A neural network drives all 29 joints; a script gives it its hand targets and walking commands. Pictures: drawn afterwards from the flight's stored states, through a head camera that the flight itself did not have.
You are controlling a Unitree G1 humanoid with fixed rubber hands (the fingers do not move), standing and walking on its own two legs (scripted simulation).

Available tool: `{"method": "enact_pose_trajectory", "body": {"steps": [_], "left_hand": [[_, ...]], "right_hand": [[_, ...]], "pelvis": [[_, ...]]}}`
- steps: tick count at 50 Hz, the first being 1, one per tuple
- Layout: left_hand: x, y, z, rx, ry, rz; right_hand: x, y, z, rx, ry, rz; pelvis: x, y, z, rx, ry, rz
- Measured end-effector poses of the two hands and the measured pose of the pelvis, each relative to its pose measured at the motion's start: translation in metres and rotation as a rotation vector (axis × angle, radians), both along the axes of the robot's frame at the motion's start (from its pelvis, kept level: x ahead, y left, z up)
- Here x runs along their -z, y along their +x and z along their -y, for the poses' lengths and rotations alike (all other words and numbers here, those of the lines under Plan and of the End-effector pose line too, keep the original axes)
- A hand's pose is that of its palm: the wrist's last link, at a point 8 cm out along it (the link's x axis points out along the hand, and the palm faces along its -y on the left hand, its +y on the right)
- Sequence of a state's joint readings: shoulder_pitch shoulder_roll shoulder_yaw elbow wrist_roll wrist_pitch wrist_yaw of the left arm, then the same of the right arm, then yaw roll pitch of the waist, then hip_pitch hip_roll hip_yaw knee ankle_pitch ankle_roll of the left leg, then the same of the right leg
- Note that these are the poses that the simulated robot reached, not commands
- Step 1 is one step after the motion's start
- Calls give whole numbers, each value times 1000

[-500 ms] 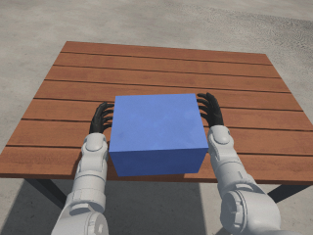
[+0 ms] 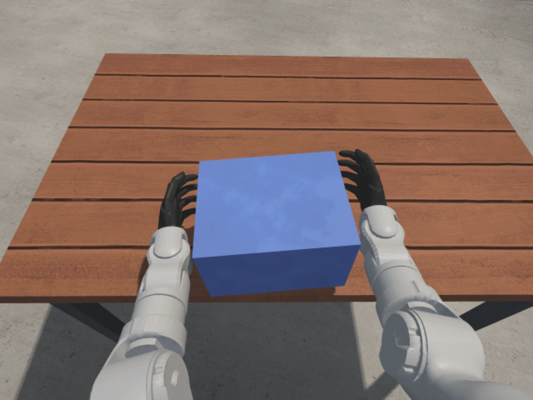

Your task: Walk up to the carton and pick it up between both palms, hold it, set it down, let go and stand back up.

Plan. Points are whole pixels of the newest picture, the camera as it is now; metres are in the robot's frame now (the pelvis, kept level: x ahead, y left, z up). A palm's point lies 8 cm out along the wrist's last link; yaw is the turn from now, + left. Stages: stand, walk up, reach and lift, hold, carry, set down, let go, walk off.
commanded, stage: set down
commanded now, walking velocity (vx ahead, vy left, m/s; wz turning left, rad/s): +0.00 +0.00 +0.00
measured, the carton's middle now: (272, 224) +0.39 +0.02 +0.00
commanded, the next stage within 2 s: none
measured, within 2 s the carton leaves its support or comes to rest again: rests again in 0.90 s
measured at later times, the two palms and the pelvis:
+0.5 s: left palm (172, 231) +0.36 +0.18 +0.00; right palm (364, 205) +0.42 -0.13 +0.03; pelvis -0.01 +0.00 +0.00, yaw +0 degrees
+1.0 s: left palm (172, 232) +0.36 +0.18 +0.00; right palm (365, 209) +0.41 -0.13 +0.03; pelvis -0.01 +0.01 +0.00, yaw -1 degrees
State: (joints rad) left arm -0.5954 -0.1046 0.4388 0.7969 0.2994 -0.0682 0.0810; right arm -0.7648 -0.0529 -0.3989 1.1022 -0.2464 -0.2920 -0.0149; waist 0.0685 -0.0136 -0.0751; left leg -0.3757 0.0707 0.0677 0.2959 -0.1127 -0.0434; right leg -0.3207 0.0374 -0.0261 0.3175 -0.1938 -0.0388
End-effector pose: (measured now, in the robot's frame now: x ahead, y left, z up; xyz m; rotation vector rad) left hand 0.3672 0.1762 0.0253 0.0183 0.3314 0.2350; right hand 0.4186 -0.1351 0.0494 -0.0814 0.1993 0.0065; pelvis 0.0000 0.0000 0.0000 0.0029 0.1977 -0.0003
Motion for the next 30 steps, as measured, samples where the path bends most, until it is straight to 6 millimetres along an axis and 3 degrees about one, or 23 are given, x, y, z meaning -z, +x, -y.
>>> {"method": "enact_pose_trajectory", "body": {"steps": [16, 30], "left_hand": [[19, -4, -3, -11, -3, -1], [21, -5, -4, -10, -7, 25]], "right_hand": [[15, 1, -5, -12, 2, -3], [14, -3, -6, -13, -11, 22]], "pelvis": [[2, -2, -3, 1, -3, -62], [3, -9, -5, 10, -5, -77]]}}
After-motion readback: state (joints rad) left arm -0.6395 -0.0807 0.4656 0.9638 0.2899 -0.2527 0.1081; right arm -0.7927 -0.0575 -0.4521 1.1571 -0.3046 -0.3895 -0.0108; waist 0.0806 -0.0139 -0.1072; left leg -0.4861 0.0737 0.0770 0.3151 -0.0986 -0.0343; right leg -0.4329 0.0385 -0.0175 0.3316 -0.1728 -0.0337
